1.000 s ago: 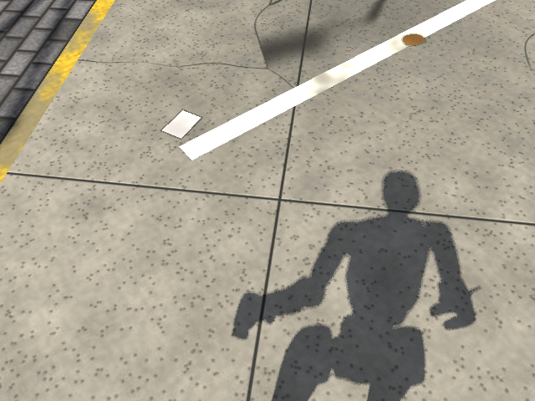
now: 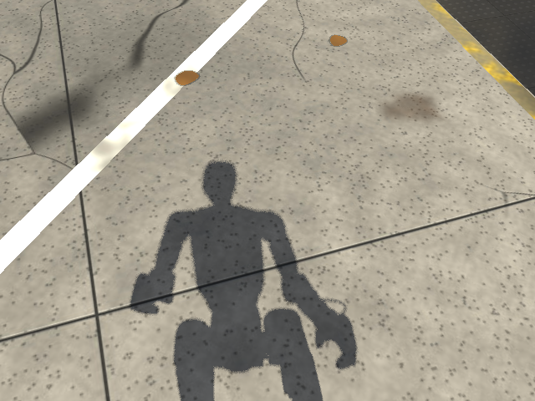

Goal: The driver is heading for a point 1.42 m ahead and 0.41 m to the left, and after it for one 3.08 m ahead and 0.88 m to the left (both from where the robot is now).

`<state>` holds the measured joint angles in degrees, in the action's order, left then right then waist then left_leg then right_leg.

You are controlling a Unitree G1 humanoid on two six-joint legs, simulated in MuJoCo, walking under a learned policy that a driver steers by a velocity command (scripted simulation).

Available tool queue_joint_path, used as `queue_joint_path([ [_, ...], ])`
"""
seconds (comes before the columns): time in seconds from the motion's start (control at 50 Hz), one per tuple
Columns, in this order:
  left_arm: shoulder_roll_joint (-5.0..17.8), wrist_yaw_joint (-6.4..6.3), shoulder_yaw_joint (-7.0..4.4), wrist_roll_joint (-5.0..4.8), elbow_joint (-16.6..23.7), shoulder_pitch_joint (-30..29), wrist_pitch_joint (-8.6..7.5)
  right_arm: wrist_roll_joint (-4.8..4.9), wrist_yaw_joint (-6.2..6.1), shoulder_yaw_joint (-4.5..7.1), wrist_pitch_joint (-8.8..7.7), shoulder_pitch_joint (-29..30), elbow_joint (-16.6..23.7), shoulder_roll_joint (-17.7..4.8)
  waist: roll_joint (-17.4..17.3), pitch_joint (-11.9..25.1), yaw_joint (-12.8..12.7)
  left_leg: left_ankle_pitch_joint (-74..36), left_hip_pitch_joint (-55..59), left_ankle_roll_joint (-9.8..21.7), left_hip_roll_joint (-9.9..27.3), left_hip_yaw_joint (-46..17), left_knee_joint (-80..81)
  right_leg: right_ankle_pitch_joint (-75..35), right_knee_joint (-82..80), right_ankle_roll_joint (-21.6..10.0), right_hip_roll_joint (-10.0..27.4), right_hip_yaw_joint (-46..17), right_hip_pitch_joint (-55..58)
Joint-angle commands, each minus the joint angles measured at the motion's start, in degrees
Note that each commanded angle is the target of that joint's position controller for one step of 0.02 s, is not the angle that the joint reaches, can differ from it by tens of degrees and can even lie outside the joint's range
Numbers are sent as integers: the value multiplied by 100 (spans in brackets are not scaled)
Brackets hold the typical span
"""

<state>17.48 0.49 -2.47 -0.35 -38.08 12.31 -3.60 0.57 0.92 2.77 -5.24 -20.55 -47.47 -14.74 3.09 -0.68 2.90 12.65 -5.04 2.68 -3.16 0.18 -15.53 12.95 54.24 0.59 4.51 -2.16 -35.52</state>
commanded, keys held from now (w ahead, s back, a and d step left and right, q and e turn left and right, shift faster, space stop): w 0.04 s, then w+q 0.96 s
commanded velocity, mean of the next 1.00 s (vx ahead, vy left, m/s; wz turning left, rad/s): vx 0.49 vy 0.00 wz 0.42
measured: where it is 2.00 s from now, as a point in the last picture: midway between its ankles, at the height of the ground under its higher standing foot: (188, 308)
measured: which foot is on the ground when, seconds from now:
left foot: down 0.00-0.24, up 0.26-0.72, down 0.74-1.00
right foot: up 0.00-0.20, down 0.22-0.74, up 0.76-1.00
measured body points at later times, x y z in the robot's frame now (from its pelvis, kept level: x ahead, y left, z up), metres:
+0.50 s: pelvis +0.28 -0.04 +0.00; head +0.30 -0.04 +0.45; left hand +0.29 +0.25 -0.11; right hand +0.48 -0.29 -0.10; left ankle +0.35 +0.13 -0.67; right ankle +0.27 -0.15 -0.75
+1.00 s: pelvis +0.53 +0.09 +0.00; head +0.55 +0.12 +0.45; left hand +0.58 +0.41 -0.09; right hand +0.73 -0.13 -0.10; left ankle +0.49 +0.15 -0.75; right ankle +0.71 -0.03 -0.68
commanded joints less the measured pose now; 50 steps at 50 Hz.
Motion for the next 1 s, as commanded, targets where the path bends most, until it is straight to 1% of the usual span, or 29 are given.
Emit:
queue_joint_path([
  [0.02,76,53,42,17,584,-641,-140,50,-64,211,-63,294,353,-1024,-755,-263,8,-1772,-144,919,1267,-752,768,-906,-1144,81,25,154,-200],
  [0.08,93,123,40,-36,741,-1222,-201,103,-78,212,-7,-155,166,-1110,-717,-343,203,-1731,-178,843,1334,-769,740,-1584,-1992,51,-204,226,332],
  [0.12,228,164,-19,-56,817,-1341,-234,138,-102,227,52,-258,90,-1162,-754,-367,106,-1868,160,748,1523,-938,541,-1540,-2324,-61,-259,65,411],
  [0.16,407,174,-102,-50,791,-1181,-261,131,-131,267,115,-260,68,-1256,-798,-245,-93,-2336,467,618,1644,-1055,184,-1234,-2510,-197,-327,21,765],
  [0.18,541,154,-176,-44,721,-849,-267,115,-139,282,139,-203,81,-1311,-840,-16,-327,-3052,467,537,1583,-1006,-259,-1067,-2589,-308,-432,113,1341],
  [0.2,727,105,-296,-38,525,-121,-255,76,-137,251,160,-157,105,-1256,-789,459,-736,-3512,228,397,1320,-835,-1135,-1100,-2703,-460,-503,234,2430],
  [0.22,1003,38,-399,37,369,836,-222,-27,-133,144,156,-102,243,-994,-598,1257,-1175,-2524,-715,198,1027,-713,-2559,-1110,-2386,-737,168,-323,4093],
  [0.24,1559,20,-515,163,272,1308,-172,-10,-118,-84,90,-956,383,-216,1024,2339,-859,733,-2747,-195,177,-329,-4829,-91,-2659,-1562,1830,-2838,6158],
  [0.26,1042,43,-396,126,261,1365,-143,131,-99,-11,38,-915,264,-622,1151,2584,-981,1985,-3271,-212,184,-915,-5667,733,-3470,-1679,1984,-4013,5935],
  [0.28,745,29,-293,72,236,961,-131,264,-94,135,47,-354,403,-1041,710,1455,-946,1625,-3736,-200,467,-845,-5965,913,-3606,-1425,1788,-3099,5151],
  [0.32,433,41,-201,70,167,331,-149,148,-118,139,90,198,543,-940,211,469,-638,860,-3530,-216,884,-614,-5572,39,-3924,-1236,1333,-1801,3664],
  [0.36,305,53,-197,123,97,-19,-246,138,-115,149,243,27,489,-730,372,207,-322,496,-2937,-255,1090,-626,-5291,-437,-4349,-1183,1085,-1038,2838],
  [0.4,338,51,-239,88,-16,-143,-344,122,-122,131,372,80,540,-551,234,-2,-204,325,-2936,-316,1143,-614,-5103,-875,-4623,-1249,1107,-555,2531],
  [0.46,505,9,-315,101,-196,-87,-383,61,-107,121,408,472,738,-509,33,-205,-230,-407,-3297,-377,1172,-670,-4367,-1268,-4787,-1262,1090,33,2652],
  [0.54,737,-59,-380,69,-335,62,-302,67,71,46,316,1194,956,-392,-123,-359,-490,-1445,-3104,-304,1056,-283,-2972,-1481,-4807,-1106,958,791,2879],
  [0.64,988,-66,-480,-91,-568,456,-110,70,215,58,331,1928,1373,-496,-155,-552,-694,-973,-3312,-22,911,62,-2177,-1868,-4462,-941,1230,1104,3839],
  [0.68,1142,-85,-523,-140,-581,424,-20,53,241,135,361,1826,1471,-639,-4,-328,-519,-389,-2901,187,613,361,-2084,-3441,-3819,-815,1245,1278,4108],
  [0.7,1219,-99,-541,-170,-567,378,26,51,233,221,388,1479,1435,-784,92,-37,-285,-117,-2352,319,371,544,-2078,-4405,-3167,-737,1195,1382,4131],
  [0.72,1199,-112,-523,-201,-541,285,76,72,198,373,407,698,1255,-1011,40,391,188,-259,-1285,502,70,681,-1793,-4850,-2075,-586,1018,1569,3857],
  [0.74,1014,-142,-437,-128,-486,358,66,96,104,590,459,-343,972,-1427,-224,938,649,-476,439,747,87,260,-1652,-3969,-542,-331,783,1626,2787],
  [0.76,186,-107,-178,151,-168,787,-29,156,11,717,459,-387,954,-2144,-1830,1229,95,28,2286,1664,1610,-2708,-1316,1087,1595,99,-184,1466,165],
  [0.78,381,-54,-132,17,-40,497,-248,92,65,605,326,-418,1247,-1937,-1479,2287,282,1040,2900,2320,2314,-5051,-271,2293,2620,141,-724,-74,-712],
  [0.8,821,-2,-241,-221,112,-117,-372,44,102,483,225,-273,1182,-1487,-951,1594,462,822,2565,1950,2174,-4291,-50,1748,2601,16,-387,-351,-1262],
  [0.82,752,-8,-197,-214,165,-249,-446,59,99,431,170,-45,1159,-1308,-735,1022,272,395,1837,1737,1930,-3525,-95,1252,2137,-93,-141,-303,-1205],
  [0.84,729,-55,-204,-55,95,-252,-468,59,85,371,160,359,1200,-1121,-411,655,8,-276,1035,1543,1692,-2941,-118,921,1606,-81,69,-299,-851],
  [0.86,800,-68,-249,46,56,-183,-431,4,57,307,153,621,1288,-953,-486,513,-188,-924,460,1472,1517,-2544,-33,691,1251,-53,188,-335,-412],
  [0.88,796,-49,-263,73,45,-108,-364,-43,33,291,156,734,1350,-939,-559,458,-307,-1254,113,1475,1436,-2401,82,566,1086,-1,203,-328,-131],
  [0.92,623,-39,-224,124,31,-76,-256,-13,-23,315,133,711,1300,-1026,-484,364,-375,-1843,-331,1524,1346,-2068,191,419,618,171,159,-193,56],
  [1.0,318,-26,-91,121,223,-854,-194,44,-157,366,171,463,1145,-1202,-599,55,-135,-1464,-876,1210,907,-1487,236,-999,-1054,387,-104,-76,270],
])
